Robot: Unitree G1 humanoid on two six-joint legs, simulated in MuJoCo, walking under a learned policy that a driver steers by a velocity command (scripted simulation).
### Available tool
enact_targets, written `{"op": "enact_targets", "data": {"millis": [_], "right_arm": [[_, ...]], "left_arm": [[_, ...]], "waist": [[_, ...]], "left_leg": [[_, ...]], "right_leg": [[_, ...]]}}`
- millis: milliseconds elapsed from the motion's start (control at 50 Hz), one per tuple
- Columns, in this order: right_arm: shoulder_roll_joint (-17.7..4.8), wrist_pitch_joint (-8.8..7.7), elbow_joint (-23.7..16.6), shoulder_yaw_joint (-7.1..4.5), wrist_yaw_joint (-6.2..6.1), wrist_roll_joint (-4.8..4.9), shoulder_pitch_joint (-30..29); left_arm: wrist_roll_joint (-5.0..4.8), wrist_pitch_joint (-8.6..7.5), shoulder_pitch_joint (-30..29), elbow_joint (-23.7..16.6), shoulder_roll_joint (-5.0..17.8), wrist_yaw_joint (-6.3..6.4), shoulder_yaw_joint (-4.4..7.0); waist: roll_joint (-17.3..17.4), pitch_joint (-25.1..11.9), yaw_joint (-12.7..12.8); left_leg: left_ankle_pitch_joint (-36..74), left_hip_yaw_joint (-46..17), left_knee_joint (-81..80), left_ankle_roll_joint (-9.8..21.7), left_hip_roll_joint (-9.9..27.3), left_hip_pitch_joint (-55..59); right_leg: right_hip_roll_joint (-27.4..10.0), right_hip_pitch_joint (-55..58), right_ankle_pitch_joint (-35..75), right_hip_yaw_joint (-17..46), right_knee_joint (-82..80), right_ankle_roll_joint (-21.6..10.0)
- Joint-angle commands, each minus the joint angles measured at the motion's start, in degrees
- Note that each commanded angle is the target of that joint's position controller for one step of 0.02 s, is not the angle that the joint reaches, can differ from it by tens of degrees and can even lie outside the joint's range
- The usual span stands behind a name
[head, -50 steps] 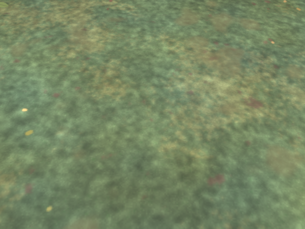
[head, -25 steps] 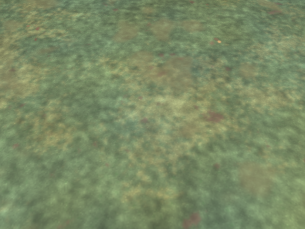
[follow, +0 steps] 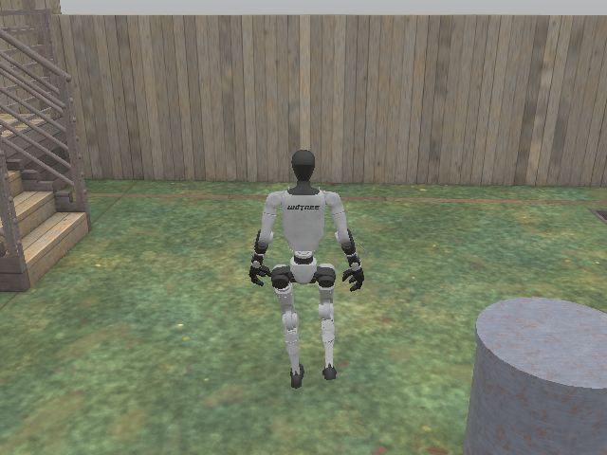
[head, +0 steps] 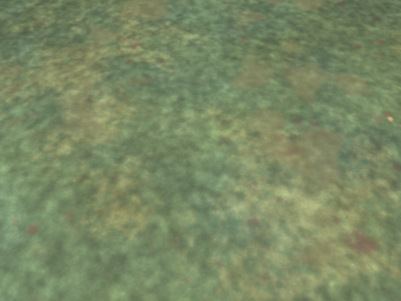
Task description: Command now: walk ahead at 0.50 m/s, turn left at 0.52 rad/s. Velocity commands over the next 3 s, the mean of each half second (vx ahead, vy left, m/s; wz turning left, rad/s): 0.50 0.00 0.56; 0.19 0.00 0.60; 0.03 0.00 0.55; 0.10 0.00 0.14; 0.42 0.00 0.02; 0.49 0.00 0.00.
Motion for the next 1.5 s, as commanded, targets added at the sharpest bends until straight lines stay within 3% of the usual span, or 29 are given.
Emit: {"op": "enact_targets", "data": {"millis": [20,220,280,320,340,360,380,420,460,560,660,760,800,820,840,860,900,920,980,1120,1240,1300,1320,1340,1360,1380,1400,1440,1500], "right_arm": [[-7.1,-1.79,-2.5,-1.55,-0.18,0.30,1.9],[-9.0,-1.07,-2.0,-2.48,-0.78,-0.41,10.8],[-10.3,-1.18,-3.5,-2.83,-1.35,-0.85,7.3],[-10.6,-1.80,-4.3,-2.77,-0.74,-0.44,4.3],[-7.1,-2.39,-5.6,-1.72,-0.15,0.35,4.6],[-1.9,-2.32,-7.6,-0.59,-0.25,1.79,10.2],[-6.6,-1.50,-6.4,-0.92,-0.69,-0.27,11.0],[-6.8,-0.80,-6.1,-1.06,0.09,-1.06,4.7],[-5.6,0.28,-6.4,-0.96,1.21,-1.86,3.5],[-3.3,1.85,-9.0,-0.37,2.09,-1.75,-1.0],[-0.7,1.70,-11.9,1.08,3.33,-1.30,-7.9],[-3.5,1.46,-12.9,0.00,3.03,-2.56,-6.9],[-6.7,0.04,-10.2,-1.38,1.54,-3.69,2.9],[-12.5,-0.41,-11.2,-2.43,0.57,-2.74,3.2],[-16.2,0.58,-12.3,-4.06,0.44,0.57,5.7],[-12.9,1.51,-12.6,-3.51,0.04,1.29,4.0],[-7.3,2.42,-12.4,-1.81,-0.77,0.26,-2.2],[-6.3,2.52,-12.5,-1.55,-1.10,0.36,-3.3],[-7.0,2.12,-12.2,-1.80,-0.57,-0.39,-3.6],[-8.4,3.39,-11.8,-2.91,-0.42,-0.96,-1.9],[-8.6,3.90,-11.4,-3.40,0.04,-1.44,-2.0],[-8.2,4.21,-11.3,-3.42,0.12,-0.52,-3.9],[-6.7,4.03,-11.4,-3.05,-0.20,0.11,-3.7],[-3.7,3.85,-12.4,-2.44,-0.48,1.12,-2.3],[-6.9,3.48,-12.0,-3.37,-0.92,-0.81,-2.8],[-9.4,3.37,-11.4,-4.07,-0.75,-2.17,-3.5],[-8.2,3.53,-10.2,-3.91,-0.27,-1.95,-1.4],[-6.8,4.39,-8.5,-3.35,0.60,-1.57,2.0],[-5.7,4.88,-9.1,-2.43,0.66,-0.85,-1.5]], "left_arm": [[0.77,1.63,3.2,-3.5,5.0,-0.44,1.01],[-0.53,1.04,-16.4,-11.0,5.4,-1.03,0.17],[-0.81,0.23,-12.5,-10.6,7.5,-0.80,0.70],[-0.61,-0.76,0.0,-7.1,10.3,0.24,2.01],[0.58,-1.28,8.6,-6.4,14.3,1.24,3.08],[1.52,-0.49,9.8,-6.9,19.2,1.69,4.29],[0.48,0.38,7.1,-6.8,16.1,1.40,4.26],[-0.14,0.45,1.3,-7.5,7.7,0.91,2.38],[-0.31,-0.17,1.7,-6.1,6.6,0.97,2.03],[-1.53,-1.90,3.8,-3.9,7.5,0.32,2.64],[-1.73,-0.64,2.4,-3.5,8.2,0.62,3.01],[-2.27,1.05,4.3,-2.9,11.1,1.42,4.30],[-2.21,1.92,6.1,-3.1,10.9,1.38,4.27],[-0.47,2.59,9.7,-5.4,4.8,0.96,2.86],[-1.10,4.06,11.4,-6.8,6.9,1.22,3.13],[-0.59,4.83,8.4,-6.1,8.2,1.44,3.22],[-0.80,4.74,2.0,-6.8,7.4,1.65,2.99],[-0.34,5.24,2.4,-6.9,7.7,1.62,3.09],[-0.35,6.71,4.6,-6.1,6.7,1.31,3.01],[-0.74,7.46,-2.3,-8.5,6.3,1.58,3.01],[-1.92,6.15,-2.3,-8.9,6.2,2.09,2.69],[-2.26,5.26,3.8,-7.6,6.3,2.89,2.74],[-1.77,4.85,5.1,-7.2,8.4,3.49,3.26],[-0.82,4.79,3.5,-8.8,14.6,3.82,4.53],[-0.21,4.93,-2.7,-10.4,16.4,3.38,4.88],[-0.33,4.88,-2.9,-10.3,12.1,3.04,3.89],[-0.68,4.64,-5.3,-10.4,9.1,2.68,3.01],[-0.92,4.41,-7.0,-10.9,8.0,2.36,2.73],[-1.13,4.24,-1.8,-9.6,8.1,2.06,2.92]], "waist": [[0.8,-1.7,2.0],[4.7,-1.4,-5.7],[5.6,-2.1,-2.6],[2.9,-7.5,3.8],[-2.9,-15.2,7.1],[-15.6,-20.7,4.1],[-11.6,-17.7,2.1],[-1.3,-5.4,1.4],[-5.5,-2.7,0.3],[-5.1,-2.3,-1.1],[-7.2,-2.6,-0.2],[-6.4,-4.9,-0.3],[2.1,-11.4,-4.8],[13.2,-14.8,-1.0],[15.7,-24.2,-3.3],[6.8,-20.7,-3.4],[3.2,-8.3,-1.2],[4.5,-6.8,0.0],[3.4,-9.4,1.4],[6.6,-6.4,-1.3],[8.1,-6.1,-1.6],[8.3,-5.7,1.6],[5.2,-5.2,2.0],[-7.2,-6.0,0.7],[-11.0,-1.1,0.1],[-4.9,-0.9,-0.8],[-3.4,-1.0,-3.0],[-6.8,-2.5,-3.7],[-6.9,-2.8,-0.5]], "left_leg": [[20.0,-16.8,-12.4,9.5,15.1,1.8],[23.8,-20.0,-7.5,4.7,13.7,12.2],[25.7,-22.9,-3.5,2.3,15.0,11.2],[30.1,-20.9,9.6,-0.2,11.1,6.6],[19.1,-16.7,24.3,-1.8,7.4,0.5],[-19.0,-9.1,39.2,-3.6,-1.4,-16.7],[-20.1,-8.2,45.8,-3.2,3.3,-22.8],[-10.6,-7.0,44.7,-3.9,7.9,-22.2],[-8.5,-5.8,41.9,-4.9,10.2,-19.9],[-4.6,-3.3,37.8,-7.1,10.2,-22.2],[6.9,1.8,18.8,-6.9,9.6,-13.8],[0.4,3.6,9.1,-3.4,6.9,-7.0],[14.8,-0.9,0.2,-0.1,7.7,7.7],[47.1,-19.9,5.1,3.5,24.7,17.9],[49.8,-36.0,1.6,15.1,31.2,24.6],[40.0,-31.1,-0.5,14.1,29.1,21.9],[28.7,-23.2,-4.1,9.3,21.8,9.3],[27.5,-21.2,-5.0,7.7,19.4,5.7],[25.8,-19.6,-5.7,5.9,16.9,2.0],[-6.7,-27.1,-10.7,4.7,15.0,-0.3],[-5.5,-31.8,-9.5,3.4,14.0,-1.0],[-6.4,-32.4,-8.3,-0.5,11.3,-5.6],[-13.2,-29.9,-5.5,-3.9,7.9,-9.8],[-20.7,-20.1,7.8,-7.7,0.6,-17.0],[-19.7,-9.0,21.7,-8.5,-3.8,-21.8],[-17.2,-10.4,30.2,-8.9,0.4,-16.9],[-14.2,-10.4,34.6,-8.7,0.1,-14.4],[-11.9,-9.2,41.9,-9.3,-0.3,-14.6],[-13.0,-8.0,38.8,-10.8,0.6,-17.4]], "right_leg": [[-2.3,-5.1,2.3,-0.2,-5.8,2.4],[0.8,-9.2,16.5,-1.1,-31.6,3.2],[2.4,0.5,12.3,0.4,-38.1,1.1],[3.3,18.5,11.1,0.3,-43.4,-1.4],[-7.6,31.5,0.7,10.8,-45.7,-4.2],[-22.7,43.9,-5.5,35.9,-51.3,-10.0],[-23.1,39.5,-12.1,43.3,-52.9,-12.0],[-17.2,26.1,-5.3,25.5,-54.9,-9.7],[-12.9,20.8,6.4,14.2,-56.8,-7.6],[-13.0,21.1,42.9,0.6,-55.3,-9.2],[-9.6,18.1,44.0,-10.1,-53.2,-6.9],[-12.1,23.2,47.5,-10.8,-40.4,-5.1],[-8.3,17.0,33.7,-13.0,-18.5,-1.5],[-2.5,3.1,-14.7,-13.8,-2.5,0.8],[4.9,-5.4,-21.5,-4.2,8.4,2.1],[1.1,-8.0,-17.3,0.0,9.3,2.3],[-1.2,-8.4,-8.9,0.8,2.7,2.2],[-1.5,-6.1,-7.0,0.9,-0.5,2.4],[0.4,-0.9,-5.0,0.4,-4.0,2.4],[2.0,-2.5,-2.9,2.1,-15.5,2.5],[5.5,4.9,-5.3,2.3,-26.7,0.4],[7.2,16.7,-1.0,1.4,-43.5,-1.8],[2.9,21.9,0.0,4.6,-51.3,-2.9],[-11.8,25.0,-9.1,20.6,-57.6,-7.5],[-20.0,16.2,-5.9,28.9,-60.6,-12.0],[-18.2,11.5,2.3,24.1,-58.0,-13.0],[-13.8,9.7,9.1,17.9,-56.0,-11.5],[-9.2,12.9,19.0,10.4,-53.3,-10.1],[-9.0,20.2,29.2,8.2,-50.6,-11.3]]}}
Next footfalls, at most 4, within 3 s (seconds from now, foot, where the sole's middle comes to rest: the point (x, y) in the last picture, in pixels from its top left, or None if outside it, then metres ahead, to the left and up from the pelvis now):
0.34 right None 0.37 -0.12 -0.77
0.80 left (165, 299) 0.48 0.15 -0.77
1.32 right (218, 280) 0.54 -0.03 -0.77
1.72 left None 0.35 0.08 -0.77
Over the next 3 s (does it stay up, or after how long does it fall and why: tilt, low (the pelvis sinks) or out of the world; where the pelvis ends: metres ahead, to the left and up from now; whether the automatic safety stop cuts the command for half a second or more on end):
stays up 0.73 0.41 0.01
